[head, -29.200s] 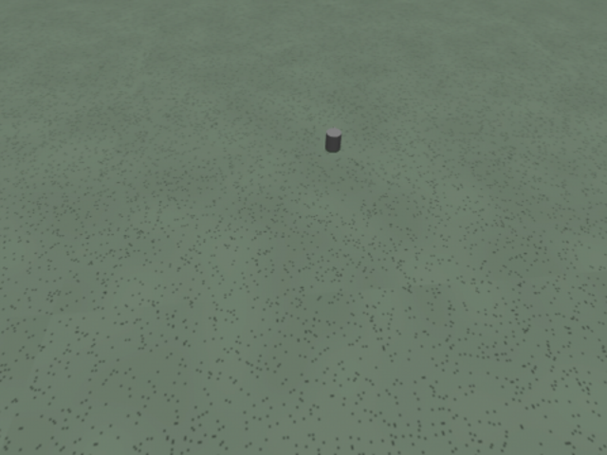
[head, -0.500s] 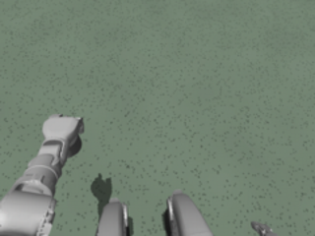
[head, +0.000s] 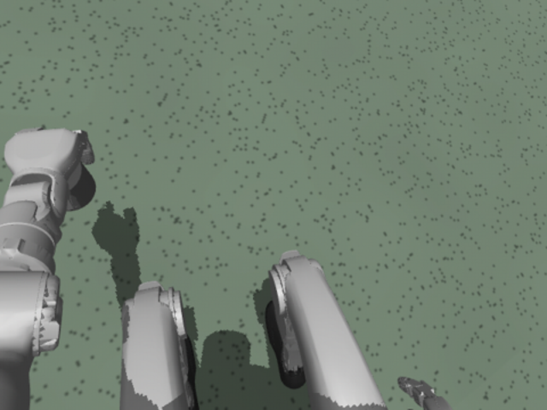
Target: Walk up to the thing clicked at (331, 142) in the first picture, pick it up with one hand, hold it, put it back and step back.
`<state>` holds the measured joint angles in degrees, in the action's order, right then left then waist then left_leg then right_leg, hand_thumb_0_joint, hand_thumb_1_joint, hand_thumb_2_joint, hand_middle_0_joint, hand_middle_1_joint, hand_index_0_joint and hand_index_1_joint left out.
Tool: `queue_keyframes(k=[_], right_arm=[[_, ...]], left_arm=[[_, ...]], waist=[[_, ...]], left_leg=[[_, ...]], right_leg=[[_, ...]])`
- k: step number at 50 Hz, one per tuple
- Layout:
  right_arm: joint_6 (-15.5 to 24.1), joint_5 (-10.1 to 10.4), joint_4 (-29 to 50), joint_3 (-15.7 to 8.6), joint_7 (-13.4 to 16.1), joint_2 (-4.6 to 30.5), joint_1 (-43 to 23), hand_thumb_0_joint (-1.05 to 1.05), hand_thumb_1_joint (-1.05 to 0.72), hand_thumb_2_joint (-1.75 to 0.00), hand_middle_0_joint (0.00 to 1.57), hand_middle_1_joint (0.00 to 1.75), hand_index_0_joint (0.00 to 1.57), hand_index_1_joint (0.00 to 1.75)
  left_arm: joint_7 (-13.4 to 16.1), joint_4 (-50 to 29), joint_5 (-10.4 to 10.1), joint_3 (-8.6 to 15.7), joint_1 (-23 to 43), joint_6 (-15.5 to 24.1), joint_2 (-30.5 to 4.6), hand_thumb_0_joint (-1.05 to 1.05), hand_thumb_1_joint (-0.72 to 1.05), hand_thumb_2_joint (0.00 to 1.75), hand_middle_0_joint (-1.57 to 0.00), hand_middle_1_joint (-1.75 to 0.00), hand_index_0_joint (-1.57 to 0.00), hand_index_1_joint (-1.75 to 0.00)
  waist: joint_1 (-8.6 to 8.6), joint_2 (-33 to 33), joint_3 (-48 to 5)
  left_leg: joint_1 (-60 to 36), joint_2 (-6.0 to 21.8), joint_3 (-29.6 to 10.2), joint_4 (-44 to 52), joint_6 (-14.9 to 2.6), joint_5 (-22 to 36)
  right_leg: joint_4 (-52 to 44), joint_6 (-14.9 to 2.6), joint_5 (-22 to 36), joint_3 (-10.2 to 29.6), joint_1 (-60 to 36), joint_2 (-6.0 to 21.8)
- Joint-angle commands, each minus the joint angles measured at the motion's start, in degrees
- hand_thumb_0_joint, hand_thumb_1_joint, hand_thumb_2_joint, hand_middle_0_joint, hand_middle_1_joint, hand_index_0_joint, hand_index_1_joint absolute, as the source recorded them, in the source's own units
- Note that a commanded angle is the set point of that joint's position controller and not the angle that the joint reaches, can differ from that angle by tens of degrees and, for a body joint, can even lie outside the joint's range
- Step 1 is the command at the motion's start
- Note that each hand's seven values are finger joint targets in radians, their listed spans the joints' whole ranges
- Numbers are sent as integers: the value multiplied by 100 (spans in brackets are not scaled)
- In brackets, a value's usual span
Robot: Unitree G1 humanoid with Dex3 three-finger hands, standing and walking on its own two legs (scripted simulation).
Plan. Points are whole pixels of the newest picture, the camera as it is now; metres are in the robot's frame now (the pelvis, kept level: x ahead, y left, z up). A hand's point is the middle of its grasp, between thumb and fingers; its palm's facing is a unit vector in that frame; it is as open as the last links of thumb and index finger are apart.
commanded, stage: crouch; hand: left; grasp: from above
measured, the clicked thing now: (60, 170) +0.51 +0.24 -0.19
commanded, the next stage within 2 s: lower in 0.96 s
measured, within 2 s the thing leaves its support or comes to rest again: rests again in 2.00 s
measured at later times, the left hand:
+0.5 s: hand (81, 174) +0.52 +0.23 -0.25, palm faces -0.47 -0.04 -0.88, open 9.2 cm
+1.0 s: hand (89, 173) +0.54 +0.22 -0.29, palm faces -0.45 -0.03 -0.89, open 9.2 cm
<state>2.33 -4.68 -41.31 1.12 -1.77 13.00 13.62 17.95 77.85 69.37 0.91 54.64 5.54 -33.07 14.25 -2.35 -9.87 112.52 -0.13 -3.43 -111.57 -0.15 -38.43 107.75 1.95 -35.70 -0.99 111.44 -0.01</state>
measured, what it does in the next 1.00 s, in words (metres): lowers itself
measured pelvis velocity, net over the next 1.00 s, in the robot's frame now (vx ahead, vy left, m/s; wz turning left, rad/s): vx -0.01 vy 0.00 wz -0.08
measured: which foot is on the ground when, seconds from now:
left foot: down 0.00-1.00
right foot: down 0.00-1.00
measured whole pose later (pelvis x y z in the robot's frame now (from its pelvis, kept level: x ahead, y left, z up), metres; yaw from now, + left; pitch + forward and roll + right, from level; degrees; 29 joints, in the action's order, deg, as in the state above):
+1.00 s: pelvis -0.01 +0.00 -0.12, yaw -5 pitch +37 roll -9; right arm 1.5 -7.4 -37.9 9.6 -6.7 15.8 13.1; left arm 18.2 88.4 73.6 3.2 69.2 6.2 -48.3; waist 22.0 0.4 -0.3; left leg 132.2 -0.6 -7.7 -134.9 0.2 -40.1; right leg 128.0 2.5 -36.1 -4.3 129.5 -1.0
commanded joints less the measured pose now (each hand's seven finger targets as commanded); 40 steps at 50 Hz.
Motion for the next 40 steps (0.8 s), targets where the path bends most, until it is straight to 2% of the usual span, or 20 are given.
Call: queue_keyframes(k=[1, 2, 5, 6, 9, 10, 11, 13, 14, 20, 22, 23, 24, 28, 31, 33, 34, 38, 39, 40], right_arm=[[88, -65, 83, -477, -65, 1402, 1295, 0, -90, -90, 20, 30, 20, 30], [83, -87, 65, -471, -93, 1409, 1328, 0, -90, -90, 20, 30, 20, 30], [84, -118, 48, -439, -157, 1420, 1323, 0, -90, -90, 20, 30, 20, 30], [93, -145, 72, -423, -187, 1432, 1370, 0, -91, -90, 20, 30, 20, 30], [79, -160, 57, -441, -252, 1518, 1364, 0, -91, -90, 20, 30, 20, 30], [65, -178, 73, -425, -279, 1475, 1351, 0, -91, -90, 20, 30, 20, 30], [49, -162, 75, -413, -290, 1522, 1354, 0, -91, -90, 20, 30, 20, 30], [41, -198, 119, -378, -335, 1496, 1364, 0, -91, -90, 20, 30, 20, 30], [38, -187, 149, -370, -357, 1505, 1351, 0, -91, -90, 20, 30, 20, 30], [-37, -201, 183, -245, -423, 1599, 1373, 0, -91, -90, 20, 30, 20, 30], [-57, -230, 213, -189, -464, 1624, 1385, 0, -91, -90, 20, 30, 20, 30], [-78, -224, 231, -177, -463, 1638, 1350, 0, -90, -90, 20, 30, 20, 30], [-102, -228, 247, -160, -473, 1664, 1400, 0, -91, -90, 20, 30, 20, 30], [-142, -225, 257, -57, -477, 1705, 1402, 0, -91, -90, 20, 30, 20, 30], [-127, -250, 260, 20, -477, 1725, 1419, 0, -91, -90, 20, 30, 20, 30], [-113, -251, 239, 43, -471, 1778, 1408, 0, -91, -90, 20, 30, 20, 30], [-111, -257, 258, 77, -467, 1765, 1365, 0, -90, -90, 20, 30, 20, 30], [-104, -283, 256, 152, -477, 1776, 1343, 0, -91, -90, 20, 30, 20, 30], [-108, -265, 246, 170, -458, 1828, 1338, 0, -90, -90, 20, 30, 20, 30], [-93, -285, 276, 202, -470, 1806, 1332, 0, -91, -90, 20, 30, 20, 30]], left_arm=[[473, -1188, 100, 309, 2916, 50, -1709, 0, 61, 87, -85, -99, -94, -90], [484, -1202, 102, 274, 2959, 54, -1626, 0, 61, 88, -86, -98, -95, -90], [556, -1122, 125, 391, 3114, 10, -1847, 0, 64, 90, -89, -98, -97, -90], [546, -1021, 127, 331, 3099, -7, -1704, 0, 65, 92, -91, -98, -98, -91], [510, -824, 179, 357, 3108, -38, -1823, 0, 65, 90, -90, -97, -97, -90], [485, -963, 147, 263, 3204, -19, -1703, 0, 65, 90, -90, -97, -98, -90], [477, -837, 155, 363, 3235, -27, -1926, 0, 64, 91, -90, -97, -97, -90], [432, -727, 100, 374, 3144, -30, -1912, 0, 67, 92, -91, -99, -99, -91], [408, -695, 82, 425, 3200, -19, -2081, 0, 69, 94, -92, -101, -99, -93], [266, -355, 185, 372, 3160, 69, -2241, 0, 71, 92, -91, -103, -100, -94], [247, -360, 188, 414, 3179, 120, -2353, 0, 70, 90, -91, -102, -100, -93], [257, -522, 187, 434, 3318, 131, -2466, 0, 70, 89, -90, -102, -99, -93], [251, -521, 231, 428, 3381, 151, -2471, 0, 68, 92, -91, -102, -99, -93], [309, -513, 259, 441, 3564, 195, -2627, 0, 72, 93, -94, -103, -102, -94], [352, -280, 301, 387, 3598, 185, -2550, 0, 72, 94, -94, -102, -102, -94], [387, -240, 355, 413, 3724, 176, -2649, 0, 68, 90, -90, -102, -98, -93], [403, -264, 342, 401, 3749, 163, -2665, 0, 66, 89, -89, -100, -97, -92], [406, -267, 352, 363, 3907, 132, -2772, 0, 66, 89, -88, -103, -97, -93], [421, -330, 337, 426, 3970, 129, -2930, 0, 66, 91, -89, -101, -97, -93], [404, -168, 334, 396, 3887, 107, -2865, 0, 67, 94, -91, -101, -98, -94]], waist=[[95, -1688, -4399], [140, -1705, -4480], [115, -1841, -4462], [224, -1932, -4328], [235, -1940, -4260], [289, -1946, -4270], [288, -1756, -4300], [326, -1687, -4141], [334, -1625, -4150], [460, -1462, -3800], [469, -1655, -3726], [428, -1690, -3901], [490, -1771, -3954], [523, -1921, -3987], [669, -2060, -3505], [711, -2163, -3390], [686, -2262, -3375], [779, -2334, -3500], [725, -2325, -3580], [814, -2333, -3482]], left_leg=[[-3331, -46, 72, 924, -20, 1854], [-3317, -48, 87, 813, -27, 1939], [-3136, -56, 131, 623, -28, 1936], [-3168, -43, 96, 591, -2, 1987], [-3147, -9, 48, 374, 7, 2133], [-3026, -13, 113, 249, -30, 2164], [-2730, -40, 140, 200, -63, 2008], [-2471, -41, 180, 54, -84, 1909], [-2321, -47, 203, 5, -110, 1823], [-1766, -52, 186, -253, -137, 1619], [-1737, -54, 165, -302, -105, 1646], [-1839, -38, 146, -330, -108, 1656], [-1828, -34, 133, -361, -92, 1655], [-1848, -21, 72, -493, -83, 1706], [-1730, -8, 23, -507, -53, 1464], [-1709, -8, -4, -512, -36, 1329], [-1698, -10, 9, -530, -26, 1292], [-1602, -27, 47, -687, -45, 1229], [-1526, -27, 45, -697, -51, 1204], [-1474, -31, 27, -712, -45, 1163]], right_leg=[[-761, -445, 1448, -332, -1695, -40], [-710, -433, 1532, -331, -1695, -39], [-527, -430, 1587, -325, -1581, -27], [-470, -429, 1576, -350, -1449, -1], [-262, -436, 1576, -403, -1168, -12], [-264, -418, 1683, -385, -1334, -52], [-221, -405, 1706, -374, -1458, -57], [-152, -374, 1727, -361, -1535, -53], [-132, -367, 1731, -348, -1644, -69], [85, -345, 1642, -416, -1510, -115], [217, -364, 1611, -455, -1464, -117], [260, -370, 1605, -484, -1439, -154], [309, -368, 1601, -511, -1416, -159], [493, -379, 1611, -598, -1164, -189], [585, -395, 1376, -679, -779, -172], [648, -409, 1289, -709, -600, -166], [691, -418, 1252, -720, -552, -170], [762, -410, 1279, -736, -660, -204], [797, -406, 1267, -741, -646, -194], [843, -410, 1242, -757, -635, -195]])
